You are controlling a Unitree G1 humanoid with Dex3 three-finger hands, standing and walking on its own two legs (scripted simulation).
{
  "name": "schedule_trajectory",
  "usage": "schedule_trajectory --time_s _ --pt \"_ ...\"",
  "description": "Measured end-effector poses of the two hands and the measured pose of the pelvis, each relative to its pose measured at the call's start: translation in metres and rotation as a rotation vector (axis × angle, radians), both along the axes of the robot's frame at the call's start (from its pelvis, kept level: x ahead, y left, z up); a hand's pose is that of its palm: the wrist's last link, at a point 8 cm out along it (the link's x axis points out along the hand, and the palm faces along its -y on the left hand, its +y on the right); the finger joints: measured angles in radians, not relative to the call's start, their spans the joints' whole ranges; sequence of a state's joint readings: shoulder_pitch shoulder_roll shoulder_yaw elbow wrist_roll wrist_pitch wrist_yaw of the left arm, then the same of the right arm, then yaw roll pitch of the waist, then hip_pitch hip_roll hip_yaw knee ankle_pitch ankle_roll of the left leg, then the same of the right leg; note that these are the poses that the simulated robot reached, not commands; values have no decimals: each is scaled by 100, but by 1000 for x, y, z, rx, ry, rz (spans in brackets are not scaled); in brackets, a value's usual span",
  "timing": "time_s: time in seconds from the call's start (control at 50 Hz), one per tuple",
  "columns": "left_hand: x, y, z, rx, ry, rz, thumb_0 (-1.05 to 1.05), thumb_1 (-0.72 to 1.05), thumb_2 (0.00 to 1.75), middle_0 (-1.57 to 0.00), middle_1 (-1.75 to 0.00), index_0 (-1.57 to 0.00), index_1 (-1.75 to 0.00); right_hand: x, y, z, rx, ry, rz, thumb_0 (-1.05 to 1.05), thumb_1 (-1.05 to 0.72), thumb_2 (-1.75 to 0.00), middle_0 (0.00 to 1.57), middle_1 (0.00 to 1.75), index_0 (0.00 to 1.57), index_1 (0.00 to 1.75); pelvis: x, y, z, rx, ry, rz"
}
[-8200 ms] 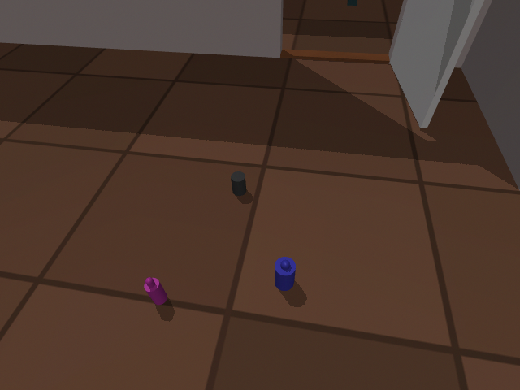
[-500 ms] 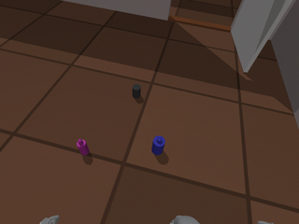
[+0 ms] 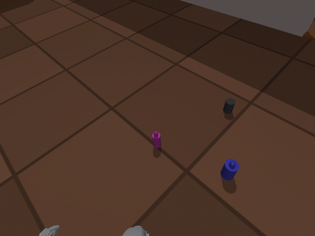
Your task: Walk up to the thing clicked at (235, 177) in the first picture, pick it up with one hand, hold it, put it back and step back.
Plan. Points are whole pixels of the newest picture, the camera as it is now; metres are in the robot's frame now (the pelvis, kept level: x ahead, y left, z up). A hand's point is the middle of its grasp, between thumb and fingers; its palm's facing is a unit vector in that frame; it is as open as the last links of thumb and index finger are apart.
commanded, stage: walk up
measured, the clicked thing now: (229, 105) +1.14 -0.51 -0.72
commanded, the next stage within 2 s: none
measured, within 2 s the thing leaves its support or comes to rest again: neither
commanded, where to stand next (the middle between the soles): +0.09 +0.02 m, yaw +55 degrees
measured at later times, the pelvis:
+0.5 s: pelvis +0.03 +0.07 +0.00, yaw +23 degrees
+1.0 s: pelvis +0.04 -0.02 -0.01, yaw +42 degrees
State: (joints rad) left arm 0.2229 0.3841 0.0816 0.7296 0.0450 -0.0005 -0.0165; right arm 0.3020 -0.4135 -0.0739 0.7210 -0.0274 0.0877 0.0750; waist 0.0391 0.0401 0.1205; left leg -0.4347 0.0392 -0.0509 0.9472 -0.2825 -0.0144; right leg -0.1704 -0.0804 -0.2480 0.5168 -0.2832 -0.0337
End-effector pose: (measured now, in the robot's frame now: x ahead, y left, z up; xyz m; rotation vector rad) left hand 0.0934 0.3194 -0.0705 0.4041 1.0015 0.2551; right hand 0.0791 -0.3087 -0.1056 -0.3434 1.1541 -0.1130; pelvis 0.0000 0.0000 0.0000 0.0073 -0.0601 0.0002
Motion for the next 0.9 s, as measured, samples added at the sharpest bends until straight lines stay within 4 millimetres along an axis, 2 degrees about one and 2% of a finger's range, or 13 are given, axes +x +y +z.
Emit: schedule_trajectory --time_s 0.08,0.16,0.22,0.26,0.36,0.44,0.58,0.66,0.74,0.84,0.9 --pt "-39 11 -19 -48 35 71 0 90 90 -21 -30 -20 -30 23 10 11 -47 21 75 1 -90 -90 20 30 20 30 -2 8 -2 -19 5 65" --pt "-74 29 -46 -101 93 142 0 90 90 -21 -30 -20 -30 55 28 25 -104 -12 148 1 -90 -90 20 30 20 30 0 22 -9 -39 26 122" --pt "-92 45 -69 -137 132 193 1 90 90 -21 -30 -20 -30 77 43 33 -156 -66 188 1 -90 -90 20 30 20 30 4 37 -19 -15 35 156" --pt "-99 50 -78 -162 157 226 1 90 90 -21 -30 -20 -29 87 52 38 -188 -92 216 1 -90 -90 20 30 20 30 6 46 -21 -15 35 185" --pt "-99 56 -70 -199 137 270 1 90 90 -21 -30 -20 -29 103 77 47 -209 -80 273 1 -90 -90 20 30 21 30 17 62 -9 -41 42 288" --pt "-100 64 -61 -184 122 316 1 90 90 -21 -30 -20 -29 119 98 45 -184 -98 315 1 -90 -90 20 30 21 30 26 69 -5 -43 42 352" --pt "-99 76 -43 -112 68 416 1 90 90 -21 -30 -20 -29 145 125 30 -128 -86 436 0 -90 -90 20 30 21 30 35 64 -4 -29 51 471" --pt "-98 73 -33 -66 35 460 0 90 90 -21 -30 -20 -29 162 126 18 -109 -71 506 0 -90 -90 21 30 21 30 38 53 -7 -21 58 532" --pt "-100 60 -26 -23 7 498 0 90 90 -21 -30 -20 -29 183 119 5 -97 -72 559 1 -90 -90 21 30 21 30 43 37 -14 -11 63 584" --pt "-111 29 -24 12 -14 543 0 90 90 -20 -30 -20 -29 219 109 -14 -74 -102 596 1 -90 -90 20 30 21 30 48 11 -24 -18 42 615" --pt "-125 4 -22 -8 -18 586 0 90 90 -21 -30 -20 -29 231 109 -12 -73 -103 641 1 -90 -90 20 30 21 30 48 -3 -19 15 29 680"
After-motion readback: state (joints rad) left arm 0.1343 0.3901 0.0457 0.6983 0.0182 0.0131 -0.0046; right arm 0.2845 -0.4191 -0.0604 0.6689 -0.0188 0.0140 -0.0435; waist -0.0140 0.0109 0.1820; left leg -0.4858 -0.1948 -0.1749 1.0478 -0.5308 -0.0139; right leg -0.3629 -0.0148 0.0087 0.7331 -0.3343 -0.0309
